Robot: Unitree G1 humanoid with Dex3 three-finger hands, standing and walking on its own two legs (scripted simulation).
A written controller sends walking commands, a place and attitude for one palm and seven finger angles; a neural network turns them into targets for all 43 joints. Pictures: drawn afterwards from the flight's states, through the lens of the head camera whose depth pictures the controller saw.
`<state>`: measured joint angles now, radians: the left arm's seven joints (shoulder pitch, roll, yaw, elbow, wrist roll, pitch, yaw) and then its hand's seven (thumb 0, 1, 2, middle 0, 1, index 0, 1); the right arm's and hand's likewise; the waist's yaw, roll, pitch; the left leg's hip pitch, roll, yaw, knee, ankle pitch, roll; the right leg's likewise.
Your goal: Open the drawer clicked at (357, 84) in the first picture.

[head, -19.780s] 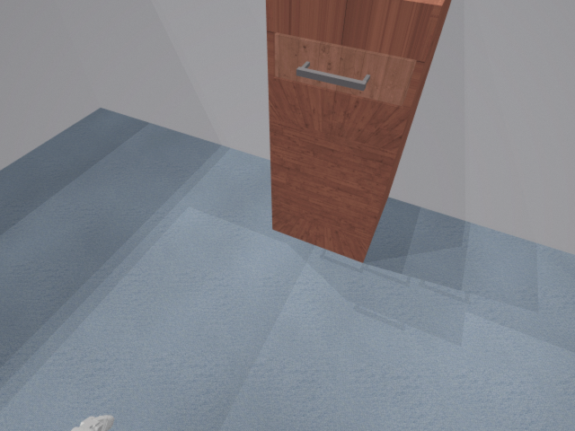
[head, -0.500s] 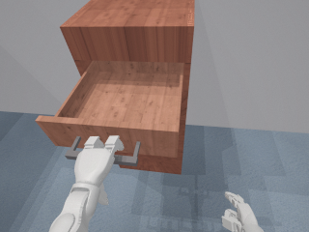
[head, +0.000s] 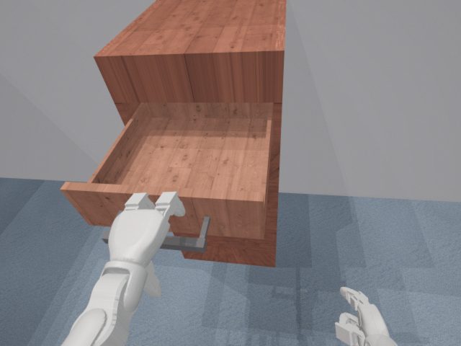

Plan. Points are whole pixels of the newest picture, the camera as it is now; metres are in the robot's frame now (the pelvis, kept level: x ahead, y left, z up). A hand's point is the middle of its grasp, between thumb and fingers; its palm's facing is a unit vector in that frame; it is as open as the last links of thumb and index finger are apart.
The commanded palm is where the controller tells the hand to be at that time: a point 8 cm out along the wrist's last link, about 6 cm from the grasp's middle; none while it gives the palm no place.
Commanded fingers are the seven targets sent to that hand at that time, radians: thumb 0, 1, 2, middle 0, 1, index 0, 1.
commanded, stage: lift the hand off the handle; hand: left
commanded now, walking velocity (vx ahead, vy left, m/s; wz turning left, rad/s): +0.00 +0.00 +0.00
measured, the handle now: (157, 230) +0.30 +0.19 +0.04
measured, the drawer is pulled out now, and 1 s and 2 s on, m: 0.30 0.30 0.30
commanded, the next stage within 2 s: draw the hand back to the body in 0.92 s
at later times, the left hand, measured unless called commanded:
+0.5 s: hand (132, 212) +0.27 +0.19 +0.14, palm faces +0.16 -0.13 -0.98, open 13.8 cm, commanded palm +0.23 +0.19 +0.20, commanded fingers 0.00 -0.50 0.30 -0.30 -1.20 -0.30 -1.20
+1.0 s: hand (131, 189) +0.28 +0.18 +0.18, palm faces +0.16 -0.12 -0.98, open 13.9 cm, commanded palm +0.23 +0.19 +0.24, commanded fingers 0.00 -0.50 0.30 -0.30 -1.20 -0.30 -1.20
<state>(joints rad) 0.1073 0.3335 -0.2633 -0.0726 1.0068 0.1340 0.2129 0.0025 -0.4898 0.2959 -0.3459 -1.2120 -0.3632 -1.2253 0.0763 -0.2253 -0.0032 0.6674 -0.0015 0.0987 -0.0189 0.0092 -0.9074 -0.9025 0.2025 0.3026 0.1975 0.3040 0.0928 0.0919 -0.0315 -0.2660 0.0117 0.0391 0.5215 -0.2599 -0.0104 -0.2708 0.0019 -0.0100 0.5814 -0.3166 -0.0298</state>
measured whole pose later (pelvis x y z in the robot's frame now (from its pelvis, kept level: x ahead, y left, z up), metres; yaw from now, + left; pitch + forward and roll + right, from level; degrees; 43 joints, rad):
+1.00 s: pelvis +0.00 +0.01 +0.01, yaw +0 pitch -3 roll +1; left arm -0.08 0.47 -0.16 -0.33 0.85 0.24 -0.11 0.00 -0.49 0.30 -0.32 -1.20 -0.32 -1.20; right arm 0.00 -0.25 0.06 0.64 0.03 0.17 0.06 0.01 -0.91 -0.90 0.20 0.30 0.20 0.30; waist 0.10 0.14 0.00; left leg -0.14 0.00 0.03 0.38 -0.19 0.00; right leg -0.14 0.00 -0.02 0.44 -0.25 -0.02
